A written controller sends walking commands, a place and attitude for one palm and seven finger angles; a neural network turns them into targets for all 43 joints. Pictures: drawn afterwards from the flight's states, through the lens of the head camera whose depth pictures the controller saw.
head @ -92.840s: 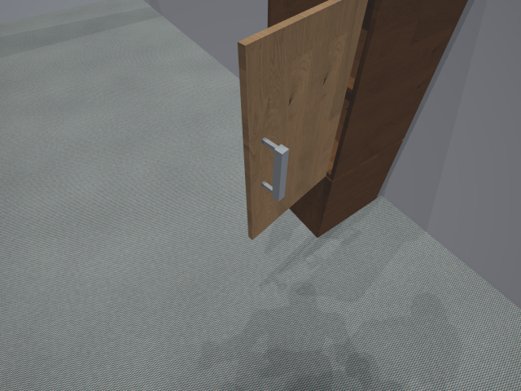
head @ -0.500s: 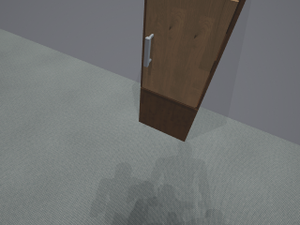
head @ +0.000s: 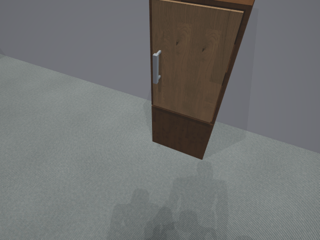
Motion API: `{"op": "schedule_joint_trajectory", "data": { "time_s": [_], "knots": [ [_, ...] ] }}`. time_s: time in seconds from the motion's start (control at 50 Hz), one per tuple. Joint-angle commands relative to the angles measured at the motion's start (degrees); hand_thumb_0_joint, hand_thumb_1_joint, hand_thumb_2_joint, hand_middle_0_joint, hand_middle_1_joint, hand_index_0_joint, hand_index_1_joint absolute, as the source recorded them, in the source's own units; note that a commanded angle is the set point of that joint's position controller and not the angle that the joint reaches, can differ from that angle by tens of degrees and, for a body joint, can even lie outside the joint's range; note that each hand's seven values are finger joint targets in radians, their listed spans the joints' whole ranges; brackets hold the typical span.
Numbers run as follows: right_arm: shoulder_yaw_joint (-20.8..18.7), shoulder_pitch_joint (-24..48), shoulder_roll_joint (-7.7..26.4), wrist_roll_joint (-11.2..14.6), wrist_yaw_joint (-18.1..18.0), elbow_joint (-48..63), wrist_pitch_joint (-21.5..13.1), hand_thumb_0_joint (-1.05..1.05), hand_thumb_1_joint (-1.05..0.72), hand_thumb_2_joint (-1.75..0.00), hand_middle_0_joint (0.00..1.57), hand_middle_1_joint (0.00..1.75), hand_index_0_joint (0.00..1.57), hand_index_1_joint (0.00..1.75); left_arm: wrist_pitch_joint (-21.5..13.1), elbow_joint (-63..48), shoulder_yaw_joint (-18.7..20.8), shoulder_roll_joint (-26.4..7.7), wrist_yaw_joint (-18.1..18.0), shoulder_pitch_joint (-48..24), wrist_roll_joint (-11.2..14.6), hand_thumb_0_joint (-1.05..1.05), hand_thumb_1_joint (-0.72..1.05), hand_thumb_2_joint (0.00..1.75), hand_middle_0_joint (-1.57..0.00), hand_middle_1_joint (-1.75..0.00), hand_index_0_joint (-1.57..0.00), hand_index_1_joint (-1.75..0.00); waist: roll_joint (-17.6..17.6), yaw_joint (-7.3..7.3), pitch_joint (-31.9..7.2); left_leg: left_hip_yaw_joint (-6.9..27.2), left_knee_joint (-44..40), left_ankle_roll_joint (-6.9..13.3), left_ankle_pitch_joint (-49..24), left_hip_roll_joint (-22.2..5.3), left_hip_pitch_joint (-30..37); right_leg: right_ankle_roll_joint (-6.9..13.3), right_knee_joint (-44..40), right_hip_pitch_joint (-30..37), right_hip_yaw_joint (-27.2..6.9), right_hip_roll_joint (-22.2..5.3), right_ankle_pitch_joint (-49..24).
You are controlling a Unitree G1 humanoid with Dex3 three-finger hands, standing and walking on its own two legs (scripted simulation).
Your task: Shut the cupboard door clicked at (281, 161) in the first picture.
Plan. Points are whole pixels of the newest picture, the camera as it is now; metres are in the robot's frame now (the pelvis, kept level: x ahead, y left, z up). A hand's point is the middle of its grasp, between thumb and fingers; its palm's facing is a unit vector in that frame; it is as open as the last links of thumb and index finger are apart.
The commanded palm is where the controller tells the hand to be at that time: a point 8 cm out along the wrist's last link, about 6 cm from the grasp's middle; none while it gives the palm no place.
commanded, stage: let the arm hang, fingers relaxed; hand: left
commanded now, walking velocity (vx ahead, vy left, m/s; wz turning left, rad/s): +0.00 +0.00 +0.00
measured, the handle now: (157, 67) +0.91 +0.07 -0.05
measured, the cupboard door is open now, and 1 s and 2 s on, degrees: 0 0 0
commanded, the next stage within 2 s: look to check the result in 0.20 s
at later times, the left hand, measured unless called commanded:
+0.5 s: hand out of the picture -0.02 +0.17 -0.17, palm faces +0.05 -0.98 -0.18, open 7.3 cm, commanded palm none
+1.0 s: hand out of the picture +0.02 +0.16 -0.17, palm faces +0.05 -0.98 -0.17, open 7.3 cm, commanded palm none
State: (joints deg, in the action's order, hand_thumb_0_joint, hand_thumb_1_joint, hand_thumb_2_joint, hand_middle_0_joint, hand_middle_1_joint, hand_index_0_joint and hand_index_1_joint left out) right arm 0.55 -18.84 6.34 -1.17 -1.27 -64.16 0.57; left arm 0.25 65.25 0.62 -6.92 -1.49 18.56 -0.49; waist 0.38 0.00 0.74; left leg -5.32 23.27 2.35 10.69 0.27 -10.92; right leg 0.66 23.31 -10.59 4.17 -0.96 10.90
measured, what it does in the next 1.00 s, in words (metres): stands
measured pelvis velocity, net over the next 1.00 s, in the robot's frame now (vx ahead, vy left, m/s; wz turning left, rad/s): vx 0.02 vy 0.00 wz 0.00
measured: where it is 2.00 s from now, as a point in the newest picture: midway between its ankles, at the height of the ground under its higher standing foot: outside the picture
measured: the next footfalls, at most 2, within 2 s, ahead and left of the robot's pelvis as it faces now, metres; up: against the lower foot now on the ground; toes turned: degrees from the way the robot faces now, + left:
none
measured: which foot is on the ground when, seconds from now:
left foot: down 0.00-1.00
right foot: down 0.00-1.00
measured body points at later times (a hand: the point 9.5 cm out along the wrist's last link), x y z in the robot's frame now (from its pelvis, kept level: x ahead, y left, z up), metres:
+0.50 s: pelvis +0.01 +0.01 +0.00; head +0.02 +0.00 +0.45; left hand -0.02 +0.22 -0.16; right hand -0.01 -0.20 -0.16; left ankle +0.02 +0.09 -0.74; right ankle +0.02 -0.11 -0.74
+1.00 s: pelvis +0.02 +0.00 +0.00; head +0.03 +0.00 +0.45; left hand +0.01 +0.22 -0.16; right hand +0.01 -0.22 -0.16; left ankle +0.02 +0.09 -0.74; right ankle +0.02 -0.11 -0.74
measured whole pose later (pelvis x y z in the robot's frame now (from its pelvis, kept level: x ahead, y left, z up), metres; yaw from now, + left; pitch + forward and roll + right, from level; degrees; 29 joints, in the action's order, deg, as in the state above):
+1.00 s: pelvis +0.02 +0.00 +0.00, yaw +0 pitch -2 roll +0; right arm 0.3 -16.9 8.3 -1.0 -1.7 -64.9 -0.3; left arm -0.4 65.7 0.9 -7.7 -1.4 16.1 -0.5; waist 0.2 0.2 2.2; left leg -5.2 20.8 2.0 11.4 0.5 -7.9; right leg 0.6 21.5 -7.9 4.1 -1.0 12.1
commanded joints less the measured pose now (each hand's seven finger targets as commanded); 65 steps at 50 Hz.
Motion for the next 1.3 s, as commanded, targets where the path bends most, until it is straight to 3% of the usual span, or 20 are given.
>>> {"op": "schedule_joint_trajectory", "data": {
  "time_s": [0.0, 0.3, 0.44, 0.92, 1.28],
  "knots": [
    [-1.0, -4.5, 5.1, 0.3, -0.8, 0.9, -0.7, 0.0, -0.9, -0.9, 0.2, 0.3, 0.2, 0.3, -0.6, -0.8, 0.8, -5.3, -0.7, 4.5, -0.3, 0.0, 0.9, 0.9, -0.2, -0.3, -0.2, -0.3, 1.1, 0.2, 5.8, 7.8, -7.8, -0.2, 5.6, -6.0, -4.1, 1.5, -5.2, -2.1, -5.7, -4.6, 2.8],
    [-1.2, -4.5, 5.5, 0.4, -1.1, 1.0, -1.1, 0.0, -0.9, -0.9, 0.2, 0.3, 0.2, 0.3, -0.9, -0.2, 0.9, -4.6, -0.7, 4.8, -0.4, 0.0, 0.9, 0.9, -0.2, -0.3, -0.2, -0.3, 0.2, 0.31, 4.9, 7.8, -7.9, 0.0, 2.9, -6.2, -1.8, 1.3, -4.8, -1.2, -5.4, -4.7, 0.1],
    [-1.2, -4.0, 6.6, 0.6, -1.1, 0.9, -1.2, 0.0, -0.9, -0.9, 0.2, 0.3, 0.2, 0.3, -1.1, -0.3, 1.0, -5.8, -0.7, 4.6, -0.3, 0.0, 0.9, 0.9, -0.2, -0.3, -0.2, -0.3, -0.7, 0.18, 4.3, 7.4, -6.7, 0.1, -1.0, -6.2, -0.3, 1.4, -5.1, -0.6, -5.5, -4.9, -1.2],
    [-1.1, -2.2, 7.3, 0.4, -1.0, 0.4, -1.3, 0.0, -0.9, -0.9, 0.2, 0.3, 0.2, 0.3, -1.1, -0.3, 1.0, -6.7, -0.5, 2.2, -0.2, 0.0, 0.9, 0.9, -0.2, -0.3, -0.2, -0.3, -0.5, 0.33, 5.3, 7.2, -7.3, -0.4, -2.2, -6.1, 0.5, 1.5, -5.9, 0.3, -5.8, -5.2, -1.6],
    [-1.2, -0.6, 8.8, 0.4, -1.1, 0.3, -1.4, 0.0, -0.9, -0.9, 0.2, 0.3, 0.2, 0.3, -1.5, -0.4, 1.2, -8.3, -0.4, 1.1, -0.2, 0.0, 0.9, 0.9, -0.2, -0.3, -0.2, -0.3, -0.8, 0.28, 3.3, 7.1, -6.4, -0.4, -6.4, -6.6, 2.8, 1.8, -6.6, 2.5, -5.5, -5.7, -5.1]
  ]
}}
